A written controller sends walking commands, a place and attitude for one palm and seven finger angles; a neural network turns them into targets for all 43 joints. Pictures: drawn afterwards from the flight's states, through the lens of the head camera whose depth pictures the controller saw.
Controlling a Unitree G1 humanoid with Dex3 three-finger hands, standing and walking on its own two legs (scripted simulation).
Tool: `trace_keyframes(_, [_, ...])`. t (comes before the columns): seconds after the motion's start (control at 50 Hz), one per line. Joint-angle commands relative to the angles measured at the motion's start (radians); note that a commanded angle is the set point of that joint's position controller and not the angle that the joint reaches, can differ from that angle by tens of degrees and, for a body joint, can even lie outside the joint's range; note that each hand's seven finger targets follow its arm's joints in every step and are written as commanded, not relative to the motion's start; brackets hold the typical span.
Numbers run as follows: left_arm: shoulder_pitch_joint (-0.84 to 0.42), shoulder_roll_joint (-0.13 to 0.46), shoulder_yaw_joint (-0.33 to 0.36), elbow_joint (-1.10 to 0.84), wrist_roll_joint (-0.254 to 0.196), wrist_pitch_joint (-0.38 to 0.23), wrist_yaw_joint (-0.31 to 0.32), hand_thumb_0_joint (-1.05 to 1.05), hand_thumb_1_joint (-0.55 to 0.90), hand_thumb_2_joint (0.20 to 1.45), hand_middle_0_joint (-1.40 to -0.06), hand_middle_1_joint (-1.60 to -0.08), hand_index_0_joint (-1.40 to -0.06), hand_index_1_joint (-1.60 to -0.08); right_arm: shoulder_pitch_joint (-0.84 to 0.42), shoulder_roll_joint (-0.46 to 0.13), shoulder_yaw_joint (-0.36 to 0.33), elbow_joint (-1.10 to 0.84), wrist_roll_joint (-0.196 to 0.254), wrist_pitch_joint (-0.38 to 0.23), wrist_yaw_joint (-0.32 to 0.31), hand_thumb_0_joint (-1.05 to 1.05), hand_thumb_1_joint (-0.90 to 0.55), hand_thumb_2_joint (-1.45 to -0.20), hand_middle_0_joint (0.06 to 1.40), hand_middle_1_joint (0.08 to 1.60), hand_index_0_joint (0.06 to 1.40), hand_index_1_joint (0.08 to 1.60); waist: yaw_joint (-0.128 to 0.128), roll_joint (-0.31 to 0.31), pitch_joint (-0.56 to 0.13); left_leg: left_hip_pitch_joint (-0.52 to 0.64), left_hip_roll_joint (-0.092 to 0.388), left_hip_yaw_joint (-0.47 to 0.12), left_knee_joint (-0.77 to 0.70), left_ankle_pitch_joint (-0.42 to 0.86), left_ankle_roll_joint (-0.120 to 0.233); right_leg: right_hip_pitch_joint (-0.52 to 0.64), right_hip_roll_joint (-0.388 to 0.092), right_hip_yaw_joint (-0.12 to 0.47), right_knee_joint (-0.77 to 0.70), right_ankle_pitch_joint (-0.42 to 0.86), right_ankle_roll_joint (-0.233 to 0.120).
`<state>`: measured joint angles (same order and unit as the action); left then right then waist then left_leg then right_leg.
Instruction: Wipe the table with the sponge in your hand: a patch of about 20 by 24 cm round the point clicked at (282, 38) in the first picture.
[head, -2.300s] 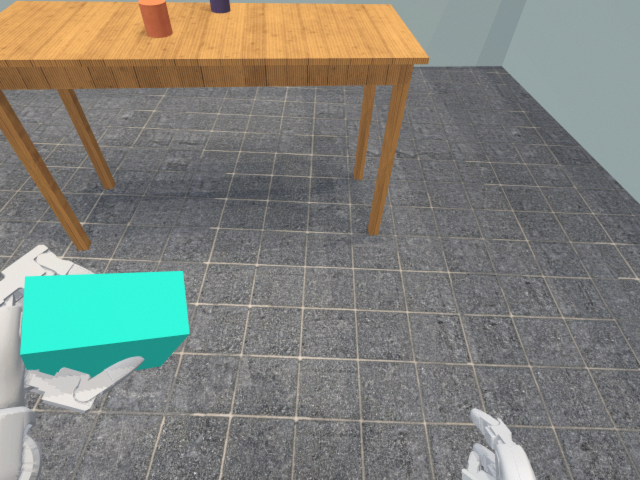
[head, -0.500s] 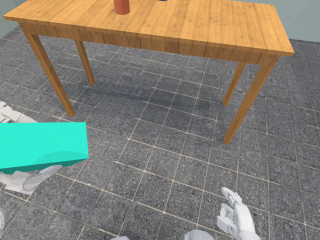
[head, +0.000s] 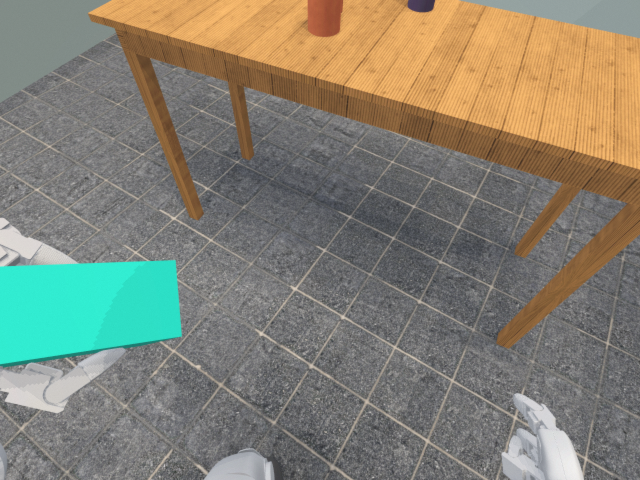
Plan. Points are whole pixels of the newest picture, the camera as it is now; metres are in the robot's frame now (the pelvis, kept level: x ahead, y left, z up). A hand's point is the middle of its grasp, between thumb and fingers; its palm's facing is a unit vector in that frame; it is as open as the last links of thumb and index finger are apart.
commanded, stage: walk to a spot facing it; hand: left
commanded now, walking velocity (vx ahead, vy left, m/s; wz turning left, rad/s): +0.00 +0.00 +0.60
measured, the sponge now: (107, 314) +0.23 +0.20 +0.17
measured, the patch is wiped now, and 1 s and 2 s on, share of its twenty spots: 0.00 0.00 0.00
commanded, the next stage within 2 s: none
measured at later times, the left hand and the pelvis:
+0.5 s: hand (61, 354) +0.19 +0.21 +0.18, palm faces +0.66 -0.63 -0.42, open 9.9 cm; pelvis +0.05 -0.08 +0.00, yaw +18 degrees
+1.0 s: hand out of the picture +0.05 +0.19 +0.19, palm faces +0.78 -0.48 -0.40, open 9.9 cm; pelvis +0.01 -0.11 +0.01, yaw +35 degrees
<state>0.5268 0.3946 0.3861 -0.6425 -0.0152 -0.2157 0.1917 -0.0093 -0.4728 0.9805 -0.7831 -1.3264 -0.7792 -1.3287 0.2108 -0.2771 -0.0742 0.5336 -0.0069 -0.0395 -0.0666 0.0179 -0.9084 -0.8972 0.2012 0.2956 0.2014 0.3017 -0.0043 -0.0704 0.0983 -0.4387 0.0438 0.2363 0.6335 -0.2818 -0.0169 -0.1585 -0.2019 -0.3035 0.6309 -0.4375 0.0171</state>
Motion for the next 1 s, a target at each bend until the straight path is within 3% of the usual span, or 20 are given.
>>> trace_keyframes(0.0, [-0.099, 0.148, 0.117, -0.216, -0.037, -0.077, 0.03, 0.0, 0.1, 1.3, -1.2, -1.6, -1.2, -1.6, -0.048, -0.052, -0.007, -0.141, 0.011, -0.047, 0.001, 0.0, -0.9, -0.9, 0.2, 0.3, 0.2, 0.3, -0.016, 0.393, -0.362, 0.578, 0.339, -0.602, -0.176, 0.753, 0.237, -0.396, 0.112, 0.132, 0.689, -0.183, 0.057])
trace_keyframes(0.02, [-0.176, 0.192, 0.133, -0.201, -0.022, -0.079, 0.013, 0.0, 0.1, 1.3, -1.2, -1.6, -1.2, -1.6, -0.036, -0.069, -0.004, -0.137, 0.02, -0.061, 0.026, 0.0, -0.9, -0.9, 0.2, 0.3, 0.2, 0.3, -0.026, 0.321, -0.301, 0.521, 0.413, -0.762, -0.205, 0.856, 0.302, -0.494, 0.121, 0.245, 0.76, -0.285, 0.044])
trace_keyframes(0.08, [-0.11, 0.232, 0.185, -0.184, -0.017, -0.06, -0.021, 0.0, 0.1, 1.3, -1.2, -1.6, -1.2, -1.6, -0.083, -0.07, -0.026, -0.107, 0.035, -0.053, 0.028, 0.0, -0.9, -0.9, 0.2, 0.3, 0.2, 0.3, -0.005, 0.307, -0.274, 0.348, 0.331, -0.617, -0.241, 0.426, 0.277, -0.507, 0.069, 0.311, 0.719, -0.093, 0.06])
trace_keyframes(0.16, [0.016, 0.158, 0.156, -0.26, -0.058, -0.047, -0.03, 0.0, 0.1, 1.3, -1.2, -1.6, -1.2, -1.6, -0.088, -0.041, 0.005, -0.106, 0.028, -0.077, 0.034, 0.0, -0.9, -0.9, 0.2, 0.3, 0.2, 0.3, 0.007, 0.346, -0.243, 0.096, 0.214, -0.406, -0.309, 0.196, 0.17, -0.26, 0.112, 0.23, 0.396, 0.033, 0.07])
trace_keyframes(0.3, [-0.1, 0.098, 0.085, -0.102, -0.053, 0.009, -0.036, 0.0, 0.1, 1.3, -1.2, -1.6, -1.2, -1.6, -0.078, -0.04, 0.03, -0.087, 0.026, -0.11, 0.006, 0.0, -0.9, -0.9, 0.2, 0.3, 0.2, 0.3, 0.016, 0.267, -0.233, 0.094, 0.161, -0.39, -0.182, 0.15, 0.118, -0.046, 0.205, 0.161, -0.08, 0.064, 0.085])
trace_keyframes(0.32, [-0.136, 0.104, 0.083, -0.065, -0.043, 0.02, -0.037, 0.0, 0.1, 1.3, -1.2, -1.6, -1.2, -1.6, -0.084, -0.029, 0.036, -0.082, 0.028, -0.107, 0.003, 0.0, -0.9, -0.9, 0.2, 0.3, 0.2, 0.3, 0.025, 0.191, -0.222, 0.059, 0.124, -0.362, -0.098, 0.091, 0.089, -0.004, 0.157, 0.202, -0.225, 0.144, 0.064])
trace_keyframes(0.36, [-0.216, 0.199, 0.114, -0.009, -0.034, 0.055, -0.015, 0.0, 0.1, 1.3, -1.2, -1.6, -1.2, -1.6, -0.098, -0.01, 0.041, -0.083, 0.023, -0.104, -0.007, 0.0, -0.9, -0.9, 0.2, 0.3, 0.2, 0.3, 0.022, -0.267, -0.195, -0.192, -0.072, -0.215, 0.398, -0.283, -0.021, 0.038, -0.261, 0.678, -0.373, 0.364, -0.106])
trace_keyframes(0.38, [-0.247, 0.161, 0.069, -0.021, -0.043, 0.06, -0.01, 0.0, 0.1, 1.3, -1.2, -1.6, -1.2, -1.6, -0.094, -0.047, 0.023, -0.072, 0.017, -0.112, -0.004, 0.0, -0.9, -0.9, 0.2, 0.3, 0.2, 0.3, 0.02, -0.241, -0.199, -0.165, -0.054, -0.281, 0.57, -0.274, -0.028, -0.02, -0.291, 0.694, -0.376, 0.401, -0.128])
trace_keyframes(0.44, [-0.208, 0.144, 0.052, -0.042, -0.02, 0.024, -0.017, 0.0, 0.1, 1.3, -1.2, -1.6, -1.2, -1.6, -0.141, 0.001, 0.06, -0.053, 0.003, -0.08, -0.015, 0.0, -0.9, -0.9, 0.2, 0.3, 0.2, 0.3, 0.012, -0.08, -0.156, -0.183, -0.009, -0.227, 0.666, -0.164, -0.062, 0.024, -0.174, 0.333, -0.266, 0.709, -0.113])
trace_keyframes(0.48, [-0.214, 0.151, 0.058, -0.05, -0.014, 0.012, -0.012, 0.0, 0.1, 1.3, -1.2, -1.6, -1.2, -1.6, -0.164, 0.003, 0.058, -0.069, 0.004, -0.072, -0.031, 0.0, -0.9, -0.9, 0.2, 0.3, 0.2, 0.3, 0.01, -0.103, -0.161, -0.127, 0.002, -0.196, 0.547, -0.157, -0.062, 0.033, -0.151, 0.232, -0.257, 0.763, -0.093])
trace_keyframes(0.62, [-0.015, 0.16, 0.134, -0.115, -0.031, 0.002, 0.017, 0.0, 0.1, 1.3, -1.2, -1.6, -1.2, -1.6, -0.105, 0.0, 0.035, -0.143, -0.007, -0.04, -0.032, 0.0, -0.9, -0.9, 0.2, 0.3, 0.2, 0.3, 0.051, -0.123, -0.258, -0.025, -0.005, -0.086, 0.096, -0.189, -0.036, 0.169, -0.187, 0.224, -0.184, 0.863, -0.133])
trace_keyframes(0.7, [-0.059, 0.131, 0.101, -0.129, -0.04, 0.001, 0.015, 0.0, 0.1, 1.3, -1.2, -1.6, -1.2, -1.6, -0.052, -0.011, 0.025, -0.145, -0.001, -0.024, -0.025, 0.0, -0.9, -0.9, 0.2, 0.3, 0.2, 0.3, -0.007, -0.051, -0.299, 0.168, -0.038, -0.083, -0.177, -0.008, -0.021, 0.092, -0.162, 0.173, 0.001, 0.792, -0.063])
trace_keyframes(0.72, [-0.09, 0.137, 0.089, -0.158, -0.045, -0.005, 0.014, 0.0, 0.1, 1.3, -1.2, -1.6, -1.2, -1.6, -0.043, -0.029, 0.017, -0.146, 0.003, -0.023, -0.025, 0.0, -0.9, -0.9, 0.2, 0.3, 0.2, 0.3, -0.03, 0.034, -0.312, 0.286, 0.005, -0.134, -0.231, 0.153, 0.007, -0.01, -0.117, 0.146, 0.15, 0.689, -0.019])
trace_keyframes(0.74, [-0.099, 0.141, 0.083, -0.191, -0.054, -0.019, 0.008, 0.0, 0.1, 1.3, -1.2, -1.6, -1.2, -1.6, -0.061, -0.064, 0.013, -0.152, 0.002, -0.038, -0.022, 0.0, -0.9, -0.9, 0.2, 0.3, 0.2, 0.3, -0.019, 0.274, -0.282, 0.385, 0.213, -0.426, -0.263, 0.554, 0.116, -0.255, 0.018, 0.132, 0.327, 0.223, 0.048])
trace_keyframes(0.76, [-0.09, 0.143, 0.077, -0.168, -0.05, -0.038, -0.007, 0.0, 0.1, 1.3, -1.2, -1.6, -1.2, -1.6, -0.044, -0.064, 0.015, -0.14, 0.004, -0.056, -0.008, 0.0, -0.9, -0.9, 0.2, 0.3, 0.2, 0.3, 0.006, 0.418, -0.239, 0.429, 0.389, -0.679, -0.264, 0.916, 0.235, -0.43, 0.108, 0.198, 0.459, -0.226, 0.068])
trace_keyframes(0.78, [-0.107, 0.185, 0.095, -0.181, -0.014, -0.045, -0.02, 0.0, 0.1, 1.3, -1.2, -1.6, -1.2, -1.6, -0.037, -0.064, 0.015, -0.121, -0.004, -0.071, 0.002, 0.0, -0.9, -0.9, 0.2, 0.3, 0.2, 0.3, -0.001, 0.402, -0.214, 0.415, 0.4, -0.718, -0.244, 0.943, 0.254, -0.495, 0.094, 0.269, 0.544, -0.229, 0.069])
trace_keyframes(0.8, [-0.115, 0.161, 0.071, -0.186, 0.002, -0.051, -0.031, 0.0, 0.1, 1.3, -1.2, -1.6, -1.2, -1.6, -0.059, -0.063, 0.006, -0.107, 0.007, -0.081, 0.017, 0.0, -0.9, -0.9, 0.2, 0.3, 0.2, 0.3, -0.004, 0.297, -0.214, 0.395, 0.365, -0.641, -0.222, 0.801, 0.249, -0.512, 0.089, 0.301, 0.563, -0.164, 0.066])
trace_keyframes(0.82, [-0.112, 0.153, 0.065, -0.207, -0.002, -0.05, -0.035, 0.0, 0.1, 1.3, -1.2, -1.6, -1.2, -1.6, -0.062, -0.073, -0.003, -0.099, 0.016, -0.088, 0.026, 0.0, -0.9, -0.9, 0.2, 0.3, 0.2, 0.3, -0.007, 0.28, -0.217, 0.362, 0.303, -0.552, -0.224, 0.66, 0.219, -0.485, 0.1, 0.289, 0.542, -0.101, 0.067])
trace_keyframes(0.88, [-0.09, 0.14, 0.073, -0.281, -0.021, -0.036, -0.034, 0.0, 0.1, 1.3, -1.2, -1.6, -1.2, -1.6, -0.071, -0.066, 0.004, -0.1, 0.021, -0.102, 0.04, 0.0, -0.9, -0.9, 0.2, 0.3, 0.2, 0.3, 0.001, 0.371, -0.2, 0.196, 0.179, -0.405, -0.297, 0.311, 0.148, -0.336, 0.129, 0.232, 0.458, 0.04, 0.074])
trace_keyframes(0.98, [-0.105, 0.11, 0.069, -0.144, -0.036, -0.011, -0.031, 0.0, 0.1, 1.3, -1.2, -1.6, -1.2, -1.6, -0.076, -0.051, 0.03, -0.077, 0.016, -0.11, 0.017, 0.0, -0.9, -0.9, 0.2, 0.3, 0.2, 0.3, -0.005, 0.346, -0.164, 0.074, 0.173, -0.5, -0.422, -0.266, 0.163, -0.183, 0.185, 0.18, 0.237, -0.022, 0.068])
